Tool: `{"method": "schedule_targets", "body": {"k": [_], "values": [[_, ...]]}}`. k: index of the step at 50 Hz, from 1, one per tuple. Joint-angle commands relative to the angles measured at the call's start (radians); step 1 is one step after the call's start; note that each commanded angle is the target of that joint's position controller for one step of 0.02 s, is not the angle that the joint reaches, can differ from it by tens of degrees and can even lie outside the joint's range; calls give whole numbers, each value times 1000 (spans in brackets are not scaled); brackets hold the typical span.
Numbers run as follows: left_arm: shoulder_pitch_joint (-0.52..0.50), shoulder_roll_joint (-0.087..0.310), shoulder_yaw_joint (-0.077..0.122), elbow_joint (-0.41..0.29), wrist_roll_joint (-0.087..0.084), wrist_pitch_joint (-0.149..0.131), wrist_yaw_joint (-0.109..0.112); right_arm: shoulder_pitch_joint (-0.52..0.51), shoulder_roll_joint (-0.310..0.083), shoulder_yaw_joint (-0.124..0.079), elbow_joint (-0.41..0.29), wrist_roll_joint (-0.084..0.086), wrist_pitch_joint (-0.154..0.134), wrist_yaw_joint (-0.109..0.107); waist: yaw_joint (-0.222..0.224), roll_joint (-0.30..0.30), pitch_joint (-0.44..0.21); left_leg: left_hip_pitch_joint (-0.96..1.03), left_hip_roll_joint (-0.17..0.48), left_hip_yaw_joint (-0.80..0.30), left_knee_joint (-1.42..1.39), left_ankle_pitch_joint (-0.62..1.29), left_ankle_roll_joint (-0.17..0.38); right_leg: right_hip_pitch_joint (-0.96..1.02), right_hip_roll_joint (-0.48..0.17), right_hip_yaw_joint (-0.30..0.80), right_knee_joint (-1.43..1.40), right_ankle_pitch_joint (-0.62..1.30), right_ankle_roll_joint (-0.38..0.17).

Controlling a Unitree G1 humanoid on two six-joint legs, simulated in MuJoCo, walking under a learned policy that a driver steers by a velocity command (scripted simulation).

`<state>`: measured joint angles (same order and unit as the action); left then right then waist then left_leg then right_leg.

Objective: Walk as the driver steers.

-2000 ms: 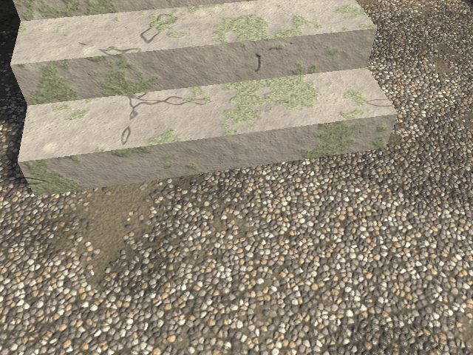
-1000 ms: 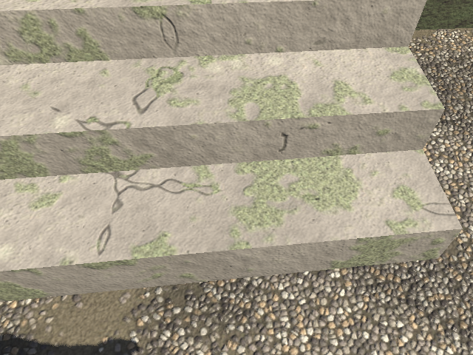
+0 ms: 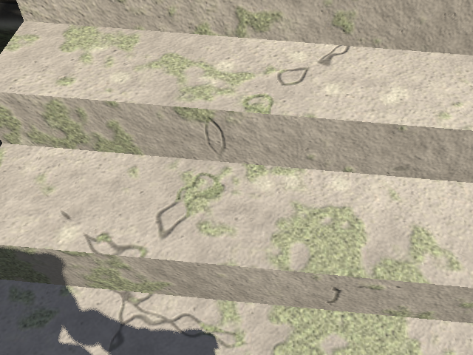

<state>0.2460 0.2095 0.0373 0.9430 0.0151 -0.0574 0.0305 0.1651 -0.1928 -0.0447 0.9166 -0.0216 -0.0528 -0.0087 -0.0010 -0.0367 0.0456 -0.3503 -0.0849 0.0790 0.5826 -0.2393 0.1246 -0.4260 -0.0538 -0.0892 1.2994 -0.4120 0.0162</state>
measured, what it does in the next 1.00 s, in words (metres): steps on the spot: right foot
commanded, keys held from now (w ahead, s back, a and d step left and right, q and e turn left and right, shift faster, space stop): q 0.18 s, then no key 0.22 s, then e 0.60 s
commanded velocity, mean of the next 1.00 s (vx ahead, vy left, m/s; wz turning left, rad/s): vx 0.05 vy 0.00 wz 0.00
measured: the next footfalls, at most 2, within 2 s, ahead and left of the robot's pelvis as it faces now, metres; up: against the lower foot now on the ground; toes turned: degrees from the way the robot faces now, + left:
right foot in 0.48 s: +0.05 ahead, -0.15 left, +0.00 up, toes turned +11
right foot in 1.20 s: -0.05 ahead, -0.20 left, +0.00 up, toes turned -1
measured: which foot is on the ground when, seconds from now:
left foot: down 0.00-1.00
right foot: up 0.00-0.46, down 0.48-0.82, up 0.84-1.00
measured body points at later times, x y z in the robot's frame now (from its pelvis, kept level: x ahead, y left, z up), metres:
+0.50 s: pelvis +0.01 -0.03 +0.01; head +0.02 -0.03 +0.46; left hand +0.07 +0.22 -0.12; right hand +0.18 -0.24 -0.12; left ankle +0.05 +0.05 -0.72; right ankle +0.01 -0.15 -0.73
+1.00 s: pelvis -0.02 -0.04 +0.01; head +0.01 -0.03 +0.46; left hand +0.16 +0.23 -0.09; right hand +0.08 -0.31 -0.09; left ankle -0.01 +0.07 -0.72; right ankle -0.09 -0.16 -0.60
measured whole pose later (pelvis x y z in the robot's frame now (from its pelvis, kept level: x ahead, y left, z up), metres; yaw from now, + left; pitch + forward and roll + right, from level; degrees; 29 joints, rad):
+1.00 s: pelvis -0.02 -0.04 +0.01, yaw -4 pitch +2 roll +0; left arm 0.13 0.28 0.10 0.70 -0.02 0.05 0.04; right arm 0.21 -0.20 -0.06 0.71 -0.03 0.01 -0.09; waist -0.01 -0.02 0.02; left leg -0.29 0.02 0.07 0.50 -0.25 0.04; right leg -0.56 0.03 0.05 1.36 -0.46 0.12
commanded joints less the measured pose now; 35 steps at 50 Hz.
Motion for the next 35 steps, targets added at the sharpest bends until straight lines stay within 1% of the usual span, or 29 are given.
{"method": "schedule_targets", "body": {"k": [1,2,3,4,6,7,8,9,11,12,13,15,17,18,19,20,21,22,23,24,25,26,27,28,29,30,31,33,35], "values": [[28,72,17,-87,33,18,2,63,-145,-35,-48,13,26,-13,19,38,-65,148,326,-365,-213,732,219,-245,2,92,240,-5,27],[37,78,20,-92,40,39,0,45,-130,-29,-65,8,30,-19,33,45,-65,90,287,-326,-212,699,196,-221,4,92,225,30,29],[44,70,19,-99,41,57,-1,55,-136,-28,-69,3,32,-21,37,57,-70,57,268,-306,-206,705,183,-213,20,82,221,63,28],[40,63,18,-109,38,63,0,70,-154,-33,-68,-2,28,-21,33,57,-87,65,253,-308,-194,729,173,-220,27,78,212,87,29],[24,48,15,-129,32,69,7,107,-176,-40,-71,-5,26,-26,20,69,-125,107,244,-329,-167,764,165,-246,39,80,201,106,36],[34,20,10,-122,22,72,13,99,-169,-38,-85,-11,27,-28,10,121,-152,114,242,-335,-154,788,184,-255,63,59,306,103,36],[16,29,13,-137,22,74,17,108,-165,-37,-93,-11,29,-30,1,113,-160,129,242,-359,-151,757,193,-287,61,71,329,100,37],[-22,25,12,-163,24,79,18,116,-167,-37,-103,-12,33,-33,-12,117,-159,146,242,-381,-149,726,197,-324,65,69,365,89,38],[-54,29,14,-190,27,89,19,142,-164,-35,-110,-11,39,-43,-26,101,-167,200,255,-420,-149,658,206,-379,63,81,396,74,39],[-62,31,15,-200,24,93,20,144,-161,-34,-119,-13,42,-50,-28,95,-164,212,257,-431,-148,643,204,-382,62,86,387,67,40],[-74,41,16,-218,30,95,15,153,-153,-31,-123,-10,44,-57,-28,62,-158,221,258,-439,-149,611,194,-376,53,102,308,73,45],[-67,29,12,-230,23,105,9,145,-144,-27,-136,-13,48,-65,-21,92,-157,219,250,-437,-164,564,170,-302,53,101,142,57,48],[-50,21,6,-234,14,116,9,132,-130,-23,-148,-15,54,-68,-14,136,-150,202,230,-412,-183,502,123,-174,54,91,-122,13,45],[-98,14,7,-234,-45,102,26,2,-82,-5,-225,6,76,-77,-7,154,-181,175,244,-465,-203,340,94,-73,37,146,-298,-9,96],[-73,15,6,-208,-61,103,33,-14,-96,-7,-233,8,94,-78,-10,194,-172,122,243,-451,-224,293,87,40,48,118,-412,-37,109],[-75,34,13,-195,-60,100,34,39,-118,-15,-218,5,103,-77,-38,218,-145,114,254,-474,-240,291,98,87,57,97,-504,-39,113],[-62,41,16,-180,-59,96,28,72,-109,-12,-204,4,106,-74,-46,210,-131,130,262,-477,-242,261,102,123,45,95,-606,-15,102],[-43,31,15,-158,-56,88,18,93,-82,-5,-187,12,104,-69,-40,187,-108,115,246,-462,-236,190,91,185,40,78,-761,73,80],[-49,20,12,-138,-45,83,6,147,-56,1,-157,23,97,-63,-47,150,-75,99,210,-436,-238,77,63,223,51,64,-898,149,56],[-53,38,16,-127,-30,78,-4,212,-65,-5,-127,25,88,-55,-62,96,-36,71,169,-411,-216,-50,26,238,37,95,-957,195,28],[-46,85,23,-132,-18,71,-11,249,-92,-19,-114,14,79,-46,-77,6,-33,10,105,-346,-121,-199,-19,279,-29,179,-922,298,-2],[-37,112,27,-120,14,56,-16,246,-70,-20,-128,9,73,-44,-95,-160,-10,13,56,-231,-142,-194,-66,164,-130,293,-957,321,-99],[-89,64,16,-147,16,36,-19,136,-102,-26,-149,-6,68,-51,-57,-138,16,85,64,-208,-71,-107,-113,67,-159,354,-1020,282,-155],[-120,47,12,-145,18,22,-21,80,-92,-30,-161,-10,66,-53,-54,-141,-4,128,75,-201,-49,-40,-134,61,-157,371,-1017,259,-161],[-123,81,24,-149,10,16,-19,39,-84,-33,-168,-12,70,-58,-43,-136,-18,130,69,-182,-44,-21,-145,75,-131,369,-1006,231,-152],[-126,107,33,-158,2,12,-14,21,-89,-38,-178,-12,73,-60,-31,-142,-14,107,65,-172,-25,-19,-156,89,-137,391,-1004,224,-155],[-123,124,40,-166,-7,13,-7,28,-84,-42,-176,-5,72,-61,-28,-142,-19,100,62,-160,8,-43,-163,90,-144,408,-994,237,-164],[-140,133,48,-190,-14,21,6,57,-71,-47,-172,9,68,-58,-29,-143,-27,69,50,-140,88,-103,-176,98,-152,440,-968,292,-194],[-140,131,53,-209,-24,30,18,68,-59,-50,-168,17,61,-59,-21,-127,-42,30,41,-131,113,-154,-189,141,-149,474,-930,409,-220]]}}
